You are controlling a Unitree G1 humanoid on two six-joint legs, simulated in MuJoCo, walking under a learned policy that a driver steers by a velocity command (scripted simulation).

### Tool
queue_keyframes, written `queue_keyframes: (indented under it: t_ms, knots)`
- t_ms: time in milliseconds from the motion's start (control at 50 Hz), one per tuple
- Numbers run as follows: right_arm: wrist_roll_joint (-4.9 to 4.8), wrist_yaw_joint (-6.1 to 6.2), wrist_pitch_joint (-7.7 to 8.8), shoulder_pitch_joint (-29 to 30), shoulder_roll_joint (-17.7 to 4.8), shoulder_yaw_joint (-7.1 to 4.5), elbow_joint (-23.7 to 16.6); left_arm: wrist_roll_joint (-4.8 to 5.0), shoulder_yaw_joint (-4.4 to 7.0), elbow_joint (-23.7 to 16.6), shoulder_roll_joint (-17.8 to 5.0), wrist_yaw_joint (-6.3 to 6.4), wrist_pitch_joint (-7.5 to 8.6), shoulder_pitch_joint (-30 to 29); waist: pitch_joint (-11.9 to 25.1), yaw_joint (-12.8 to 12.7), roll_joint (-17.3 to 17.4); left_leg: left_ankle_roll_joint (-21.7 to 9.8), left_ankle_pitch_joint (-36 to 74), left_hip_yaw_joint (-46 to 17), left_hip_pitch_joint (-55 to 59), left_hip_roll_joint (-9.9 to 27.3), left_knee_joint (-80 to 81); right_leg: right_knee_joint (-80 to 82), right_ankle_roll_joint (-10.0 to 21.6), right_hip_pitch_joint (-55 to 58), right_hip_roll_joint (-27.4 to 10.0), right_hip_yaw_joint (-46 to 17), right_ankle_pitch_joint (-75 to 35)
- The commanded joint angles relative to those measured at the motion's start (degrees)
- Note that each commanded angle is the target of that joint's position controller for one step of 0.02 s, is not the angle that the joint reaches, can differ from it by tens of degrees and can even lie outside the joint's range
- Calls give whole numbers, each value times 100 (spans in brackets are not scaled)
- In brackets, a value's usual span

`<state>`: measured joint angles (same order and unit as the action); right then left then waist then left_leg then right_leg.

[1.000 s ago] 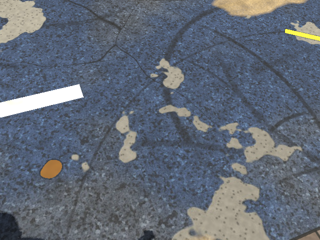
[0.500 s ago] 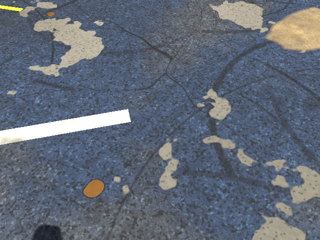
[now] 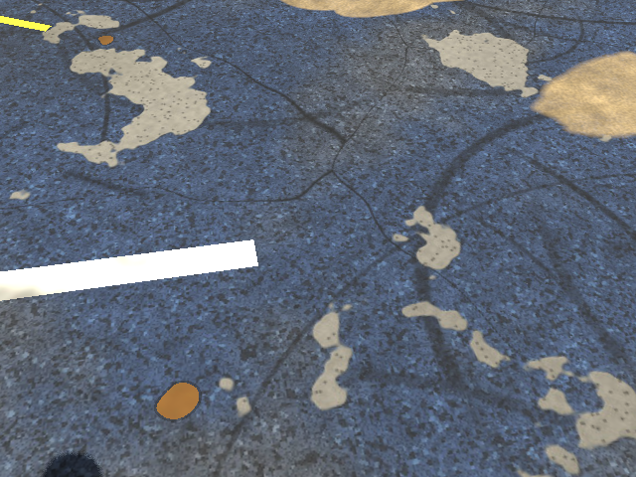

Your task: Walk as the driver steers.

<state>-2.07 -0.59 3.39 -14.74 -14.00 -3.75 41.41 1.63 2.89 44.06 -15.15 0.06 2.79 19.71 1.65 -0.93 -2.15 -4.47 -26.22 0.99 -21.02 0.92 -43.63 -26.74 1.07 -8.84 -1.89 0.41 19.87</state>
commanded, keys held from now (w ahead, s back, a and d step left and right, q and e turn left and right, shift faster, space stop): w+shift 0.34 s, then w+q+shift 0.40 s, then shift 0.26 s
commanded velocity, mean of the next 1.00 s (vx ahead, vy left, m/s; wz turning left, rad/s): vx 0.80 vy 0.00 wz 0.34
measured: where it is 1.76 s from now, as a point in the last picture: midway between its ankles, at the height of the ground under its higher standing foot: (303, 324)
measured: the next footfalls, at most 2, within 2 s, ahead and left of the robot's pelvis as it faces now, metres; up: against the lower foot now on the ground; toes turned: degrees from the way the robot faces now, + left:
left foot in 0.06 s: +0.07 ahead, +0.13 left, +0.00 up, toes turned +1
right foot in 0.48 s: +0.49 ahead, -0.09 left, +0.00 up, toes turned +0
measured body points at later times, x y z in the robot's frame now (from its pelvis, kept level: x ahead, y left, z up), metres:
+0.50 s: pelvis +0.31 +0.01 -0.03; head +0.34 +0.01 +0.42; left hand +0.57 +0.23 -0.09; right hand +0.22 -0.25 -0.16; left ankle +0.04 +0.13 -0.72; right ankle +0.45 -0.09 -0.74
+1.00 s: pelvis +0.72 +0.07 -0.03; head +0.76 +0.09 +0.42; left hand +0.64 +0.32 -0.16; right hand +0.98 -0.09 -0.13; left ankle +0.83 +0.15 -0.74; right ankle +0.54 -0.12 -0.61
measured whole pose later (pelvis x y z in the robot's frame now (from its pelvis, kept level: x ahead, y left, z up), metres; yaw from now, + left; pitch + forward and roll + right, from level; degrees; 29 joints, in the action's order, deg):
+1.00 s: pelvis +0.72 +0.07 -0.03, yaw +21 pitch +0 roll -1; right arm 1.3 -2.3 3.7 -4.5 -15.0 -1.7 42.5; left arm 1.3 1.2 49.9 -13.6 1.2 4.5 20.2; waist -5.6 -1.6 1.6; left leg -8.9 -6.3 3.7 -28.9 -5.7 -34.8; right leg -69.9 -2.1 -7.0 0.0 2.1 30.5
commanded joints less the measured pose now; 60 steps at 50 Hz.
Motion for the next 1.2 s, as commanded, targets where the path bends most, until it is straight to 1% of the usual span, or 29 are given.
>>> queue_keyframes:
  t_ms: [20, 40, 60, 80, 100, 120, 140, 180, 220, 400, 440, 480, 500, 520, 540, 580, 640, 720, 800, 860, 880, 920, 940, 960, 980, 1000, 1040, 1120, 1200]
  knots:
    - [500, -204, 99, 59, -306, -52, -299, -382, 331, -390, -1064, -134, -3, -735, -361, 363, -305, 91, 972, 696, 950, -442, 1493, 1380, 805, -879, -610, -725, 1295]
    - [530, -205, 49, -654, -357, -112, -19, -413, 352, -366, -1008, -130, -40, -778, -219, 670, -108, 171, 1358, 997, 2154, -683, 1564, 759, 748, -1547, -375, -405, 1348]
    - [524, -158, 56, -1640, -607, -211, 246, -413, 274, -422, -747, -125, -10, -943, 58, 1166, 415, 98, 870, 469, 3544, -372, 1497, -576, 660, -2578, -97, -75, 791]
    - [628, -77, 102, -2666, -1218, -305, 300, -462, 69, -782, -74, -125, 35, -1541, 371, 1686, 2048, -168, -1481, -2116, 3890, 1376, 2565, -3231, 496, -3601, 387, 213, 1261]
    - [640, -10, 107, -2084, -1414, -276, 69, -321, 43, -1096, 0, -132, 82, -1506, 13, 1216, 1925, -786, -2566, -4788, 3299, 2098, 3631, -4122, 568, -4682, 794, -665, 1056]
    - [574, 32, 87, -1503, -1301, -266, 3, -300, 79, -1115, -252, -144, 69, -1662, -568, 853, 863, -926, -2596, -4359, 3034, 2279, 3503, -4504, 593, -5204, 114, -853, 290]
    - [493, 23, 129, -1242, -1076, -200, -25, -352, 111, -997, -454, -209, 75, -1526, -514, 645, 395, -778, -1986, -3666, 2759, 1978, 3334, -4316, 524, -4910, -136, -668, -229]
    - [425, 10, 194, -972, -832, -83, 4, -476, 123, -763, -538, -329, 24, -1098, -468, 317, 570, -576, -1278, -2610, 2168, 1401, 3654, -3857, 278, -4162, -375, -402, -517]
    - [380, 18, 269, -1152, -660, -9, 193, -447, 94, -810, -472, -422, -76, -1307, -726, 310, 734, -619, -560, -2080, 1936, 1175, 3962, -3716, 106, -4149, -399, -205, -911]
    - [255, 19, 324, -1492, -881, -19, 749, -339, -75, -1332, -354, -421, -83, -2703, -1094, 344, 565, -618, 3452, -648, 2107, 1121, 4401, -1053, 318, -2670, -73, 470, -1829]
    - [282, 47, 308, -1414, -1184, -68, 850, -351, 3, -1198, -524, -265, -58, -2098, -505, -13, 779, -499, 6377, -538, 2376, 1136, 3217, -936, 455, -1498, 376, 564, -1237]
    - [315, 82, 244, -1102, -1439, -138, 874, -377, 217, -547, -953, -43, -6, 187, 724, -1155, 718, -327, 6421, -393, 1360, 845, 430, -772, 541, 1299, 374, 337, -808]
    - [384, 70, 254, -1170, -827, -6, 722, -518, 374, -356, -1530, 80, 32, 1231, 1625, -1355, -103, -337, 3823, -313, 83, 357, -1794, -697, 507, 2780, -1082, -1235, 1489]
    - [95, -11, 281, -1698, -11, 158, 447, -671, 405, -394, -1885, 24, 84, 968, 2189, -650, -1697, -307, -119, -751, -1448, -453, -3431, 950, 680, 3233, -2351, -4303, 4130]
    - [133, -5, 245, -1055, -548, 51, 443, -561, 342, -472, -1388, -14, 63, 226, 1265, -534, -1052, -390, 575, -872, -1926, -204, -3814, 1685, 568, 2275, -2197, -4691, 4054]
    - [222, -64, 157, -596, -612, 25, 443, -504, 201, -377, -710, -51, 143, -359, 181, -179, -21, -347, 1413, -641, -1789, 361, -3409, 1464, 563, 879, -1841, -2649, 1806]
    - [344, -219, -95, -450, -227, 78, 378, -375, 84, 0, -272, -52, 268, -201, -320, 144, -199, -226, 1487, -571, -1599, 666, -3181, 1761, 327, 3, -1439, -987, 519]
    - [340, -352, -264, 426, -116, 149, 9, -289, 63, 293, -171, -109, 413, -8, -829, 236, -69, -181, 2372, -227, -2286, 652, -2786, 2068, 56, -124, -1077, 618, -1017]
    - [419, -442, -124, 1355, -57, 279, -329, -285, 1, 494, -263, -13, 498, 234, -1359, 235, 297, -201, 3216, 618, -1520, 188, -301, 2012, 118, -289, -809, 1578, -4451]
    - [484, -442, -40, 693, -175, 262, 28, -144, 73, 567, -900, 133, 480, 416, -716, 490, -59, -326, 3511, 1023, -9, -576, 657, 1045, 125, 387, -946, 1576, -6860]
    - [11, -386, 66, 550, -586, 42, -203, 63, 279, 386, -1730, 296, 362, 285, -96, 713, -613, -322, 3126, 577, 495, -640, 451, 385, 30, 795, -1083, 1202, -7883]
    - [69, -220, 63, -932, -1200, -217, 232, -9, 247, 235, -1482, 325, 159, -398, 566, 1553, -405, -599, 4239, 37, 1782, -414, 1861, -1916, -108, 963, -814, 1233, -6874]
    - [178, -70, -3, -968, -1451, -224, 396, -195, 90, 110, -731, 272, 162, -84, 736, 1020, 885, -576, 6381, -810, 3235, 362, 1364, -4009, -268, -546, -100, 1088, -960]
    - [520, -23, 81, -513, -1708, -192, 68, -111, -168, 88, -88, 113, 249, 1242, 2083, 217, 1844, -1993, 8787, -3301, 5193, 2024, 676, -6290, -430, -2395, 488, -64, 1916]
    - [485, -81, 65, -583, -1278, -156, -46, -15, -51, 201, -702, 60, 341, 840, 2878, 751, 585, -2208, 8321, -3347, 4826, 2025, 1253, -6397, -306, -2235, 378, -1046, 1652]
    - [331, -119, 65, -206, -1198, -137, -33, 133, 16, 44, -815, 57, 342, 477, 1940, 474, 262, -2047, 7011, -2823, 3950, 1811, 1634, -5911, -226, -2432, 142, -878, 1362]
    - [97, -115, 112, 505, -779, -12, -72, -5, 70, 45, -785, 193, 228, -82, 518, 85, -440, -1543, 5911, -2145, 1905, 1373, 2265, -5116, -344, -2300, -215, -557, 770]
    - [271, -95, 173, 606, -675, 28, 126, -92, 82, 36, -489, 268, -47, 5, 349, -201, 224, -1303, 6182, -1164, 501, 913, 2682, -4045, -541, -1452, -410, -476, 115]
    - [269, 46, 26, 650, -709, 34, 299, -161, 48, -54, -409, 306, -118, -539, 566, -101, 509, -1003, 6006, -619, 810, 597, 2537, -2686, -635, -1575, -387, -364, -759]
